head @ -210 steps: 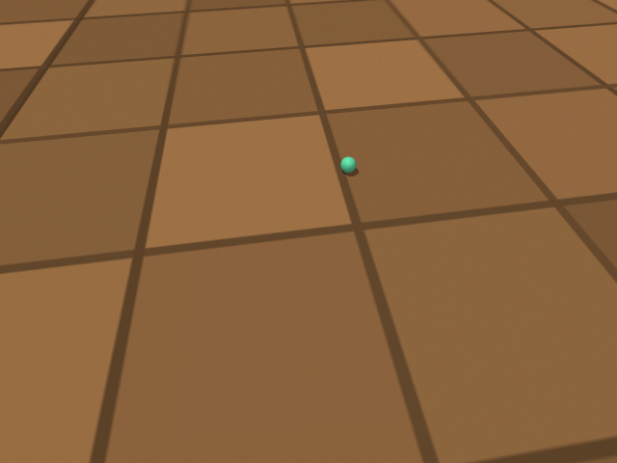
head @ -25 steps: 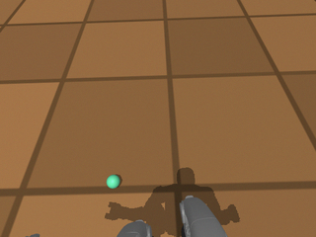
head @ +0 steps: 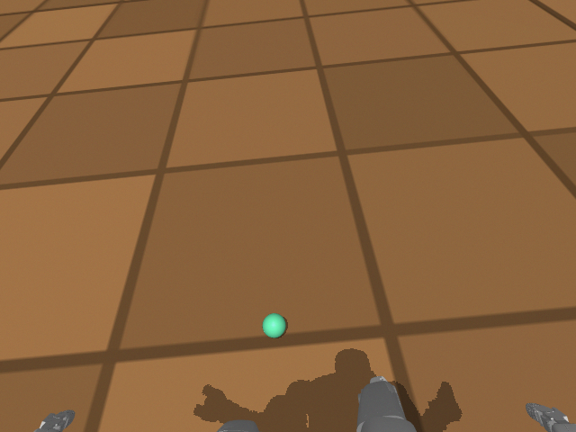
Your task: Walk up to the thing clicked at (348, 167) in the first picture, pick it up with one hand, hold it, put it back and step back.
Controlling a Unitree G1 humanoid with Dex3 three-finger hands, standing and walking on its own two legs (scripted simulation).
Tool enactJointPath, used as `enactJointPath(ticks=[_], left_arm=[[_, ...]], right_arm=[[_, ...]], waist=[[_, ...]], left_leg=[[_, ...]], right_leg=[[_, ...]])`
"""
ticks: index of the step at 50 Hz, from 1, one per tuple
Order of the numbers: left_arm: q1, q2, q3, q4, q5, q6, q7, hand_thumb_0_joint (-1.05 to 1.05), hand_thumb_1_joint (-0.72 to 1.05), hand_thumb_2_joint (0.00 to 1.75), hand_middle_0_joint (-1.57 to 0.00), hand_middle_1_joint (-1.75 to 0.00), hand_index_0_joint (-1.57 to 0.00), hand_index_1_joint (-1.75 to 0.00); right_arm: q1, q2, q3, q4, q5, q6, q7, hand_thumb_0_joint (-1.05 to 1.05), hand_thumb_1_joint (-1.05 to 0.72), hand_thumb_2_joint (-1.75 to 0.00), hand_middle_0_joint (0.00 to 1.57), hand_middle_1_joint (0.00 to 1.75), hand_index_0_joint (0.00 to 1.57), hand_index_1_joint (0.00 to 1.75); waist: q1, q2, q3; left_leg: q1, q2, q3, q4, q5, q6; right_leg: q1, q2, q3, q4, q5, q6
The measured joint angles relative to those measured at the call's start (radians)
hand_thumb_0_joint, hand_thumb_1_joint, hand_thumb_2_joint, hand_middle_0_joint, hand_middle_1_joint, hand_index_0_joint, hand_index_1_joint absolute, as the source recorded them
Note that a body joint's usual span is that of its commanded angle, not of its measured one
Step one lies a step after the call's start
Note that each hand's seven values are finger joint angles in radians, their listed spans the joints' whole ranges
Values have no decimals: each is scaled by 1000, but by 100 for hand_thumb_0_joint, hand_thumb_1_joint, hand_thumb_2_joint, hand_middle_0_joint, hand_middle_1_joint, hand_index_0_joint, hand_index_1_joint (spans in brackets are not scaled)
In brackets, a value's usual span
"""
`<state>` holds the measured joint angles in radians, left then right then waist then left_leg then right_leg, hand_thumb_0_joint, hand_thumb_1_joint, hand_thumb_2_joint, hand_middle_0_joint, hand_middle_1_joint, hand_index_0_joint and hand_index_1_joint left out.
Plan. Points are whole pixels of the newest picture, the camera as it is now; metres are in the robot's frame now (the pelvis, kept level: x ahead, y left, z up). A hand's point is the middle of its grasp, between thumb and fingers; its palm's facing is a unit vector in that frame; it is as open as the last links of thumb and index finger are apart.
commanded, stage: walk up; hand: left
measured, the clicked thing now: (274, 325) +0.54 +0.15 -0.66
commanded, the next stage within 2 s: none
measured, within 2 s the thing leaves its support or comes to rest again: neither
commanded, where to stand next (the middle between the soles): +0.13 -0.06 m, yaw -6 degrees
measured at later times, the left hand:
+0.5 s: hand (166, 423) +0.15 +0.23 -0.11, palm faces -0.15 -0.92 -0.36, open 7.4 cm
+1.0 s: hand (190, 380) +0.20 +0.20 -0.10, palm faces -0.14 -0.88 -0.46, open 7.4 cm
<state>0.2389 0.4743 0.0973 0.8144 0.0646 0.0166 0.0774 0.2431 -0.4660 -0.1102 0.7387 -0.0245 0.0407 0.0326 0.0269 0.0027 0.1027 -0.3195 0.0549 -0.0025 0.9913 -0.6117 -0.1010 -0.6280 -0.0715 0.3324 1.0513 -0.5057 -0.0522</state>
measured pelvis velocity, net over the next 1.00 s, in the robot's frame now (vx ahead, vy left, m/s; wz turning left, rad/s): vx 0.04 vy -0.06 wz -0.16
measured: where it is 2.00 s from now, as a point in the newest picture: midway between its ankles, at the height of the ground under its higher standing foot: outside the picture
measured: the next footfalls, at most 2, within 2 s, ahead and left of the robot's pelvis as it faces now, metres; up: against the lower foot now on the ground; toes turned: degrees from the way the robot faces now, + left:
right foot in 0.44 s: +0.09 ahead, -0.18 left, +0.00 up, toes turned -6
left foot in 0.78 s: +0.21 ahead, +0.04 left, +0.00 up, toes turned -7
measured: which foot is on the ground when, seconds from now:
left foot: down 0.00-0.48, up 0.50-0.76, down 0.78-1.00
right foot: up 0.00-0.42, down 0.44-1.00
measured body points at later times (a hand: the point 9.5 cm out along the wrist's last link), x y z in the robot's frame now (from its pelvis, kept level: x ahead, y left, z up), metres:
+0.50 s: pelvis +0.03 -0.04 +0.03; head +0.08 -0.04 +0.48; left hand +0.16 +0.27 -0.09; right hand -0.02 -0.42 -0.05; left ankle -0.02 +0.18 -0.64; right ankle +0.05 -0.18 -0.67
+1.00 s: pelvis +0.04 -0.06 +0.03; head +0.10 -0.09 +0.47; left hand +0.21 +0.24 -0.07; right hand +0.11 -0.38 -0.10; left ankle +0.17 +0.04 -0.67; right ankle +0.01 -0.17 -0.66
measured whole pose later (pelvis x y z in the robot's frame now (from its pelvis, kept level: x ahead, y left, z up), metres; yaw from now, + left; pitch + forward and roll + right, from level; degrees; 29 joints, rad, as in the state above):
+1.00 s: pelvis +0.04 -0.06 +0.03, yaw -9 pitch -2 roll +0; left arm 0.10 0.39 0.05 0.87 -0.02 0.00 0.04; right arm 0.11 -0.39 -0.04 0.82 -0.03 0.03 0.02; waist -0.01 0.05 0.20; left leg -0.52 0.02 0.03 0.79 -0.23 0.02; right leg -0.37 0.00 -0.01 0.92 -0.48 -0.04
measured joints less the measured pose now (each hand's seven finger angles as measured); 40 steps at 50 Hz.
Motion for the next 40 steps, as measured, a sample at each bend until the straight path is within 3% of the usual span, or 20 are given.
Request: enactJointPath(ticks=[1,3,8,14,17,21,22,23,24,26,28,30,36,39,40], left_arm=[[8,-2,8,17,-3,10,3,1,90,90,-21,-30,-21,-30],[13,0,8,62,-9,14,-9,1,90,90,-21,-30,-20,-30],[30,36,41,96,-30,19,-82,1,90,90,-20,-30,-20,-30],[44,-1,46,89,-14,61,-147,1,91,90,-20,-30,-20,-30],[41,-17,38,88,-18,67,-163,1,91,90,-21,-30,-20,-30],[14,-30,23,87,-32,49,-169,1,91,90,-21,-30,-20,-30],[6,-32,21,84,-37,37,-167,1,91,90,-21,-30,-20,-30],[-9,-39,21,83,-41,21,-161,1,91,90,-21,-30,-20,-30],[-22,-45,21,77,-42,5,-154,1,91,90,-21,-30,-20,-30],[-25,-48,13,57,-44,-17,-133,1,91,90,-21,-30,-20,-30],[-16,-64,-2,46,-54,-26,-120,1,91,90,-21,-30,-20,-30],[-9,-84,-23,44,-60,-29,-107,1,90,90,-21,-30,-20,-30],[-44,-105,-62,55,-60,-38,-72,1,90,90,-21,-30,-21,-30],[-77,-88,-65,46,-76,-32,-60,1,90,90,-21,-30,-21,-30],[-96,-79,-62,47,-81,-27,-54,1,90,90,-21,-30,-21,-30]], right_arm=[[24,12,18,22,0,-10,-5,0,-91,-90,20,30,20,30],[58,43,47,89,-5,-15,-13,0,-91,-90,20,30,20,30],[116,118,85,176,-14,-65,-31,1,-90,-90,21,30,21,30],[169,60,53,203,-13,-100,-65,1,-90,-90,21,31,21,30],[181,17,35,195,-10,-114,-76,1,-90,-90,21,31,21,30],[179,-34,25,171,-14,-119,-72,1,-90,-90,21,31,21,30],[175,-44,26,166,-15,-113,-69,1,-90,-90,21,31,21,30],[166,-54,27,163,-13,-106,-67,1,-90,-90,21,30,21,30],[154,-57,30,163,-9,-97,-67,1,-90,-90,20,30,20,30],[120,-34,45,165,7,-75,-73,1,-90,-90,20,30,20,30],[76,-12,56,158,15,-66,-74,1,-90,-90,20,30,20,30],[40,1,66,136,29,-78,-74,1,-90,-90,20,30,20,30],[-39,42,86,109,43,-84,-56,1,-90,-90,20,30,20,30],[-57,72,87,116,29,-69,-46,1,-90,-90,20,30,20,30],[-67,87,85,121,21,-62,-43,1,-90,-90,20,30,20,30]], waist=[[-3,6,-19],[-33,28,-47],[-38,-58,-34],[-25,-85,7],[-26,-88,20],[-31,-70,28],[-34,-60,28],[-38,-35,40],[-44,-11,56],[-35,-24,61],[-23,-29,55],[-22,-7,51],[-21,60,53],[-25,50,63],[-25,28,75]], left_leg=[[-3,11,2,19,0,8],[3,44,-27,12,11,36],[64,64,6,-132,98,38],[94,82,48,-238,148,42],[109,100,72,-263,147,38],[129,146,97,-258,121,24],[125,161,96,-238,107,28],[110,186,76,-186,98,49],[78,204,31,-104,115,79],[4,130,-61,72,70,106],[-74,56,-79,206,44,119],[-139,15,-72,233,60,128],[-187,-16,5,-47,193,120],[-135,-40,38,-200,343,125],[-131,-56,46,-197,349,125]], right_leg=[[-10,45,-15,61,-11,5],[-7,100,-117,127,30,28],[2,137,-223,162,154,42],[56,115,-221,124,178,54],[92,78,-219,44,139,54],[168,22,-288,-159,47,37],[200,20,-311,-233,73,34],[218,37,-332,-257,141,47],[229,56,-352,-242,144,56],[235,55,-344,-208,111,55],[257,54,-322,-232,111,44],[286,58,-315,-272,124,36],[301,73,-323,-271,104,40],[279,56,-330,-193,53,51],[274,39,-324,-165,37,55]])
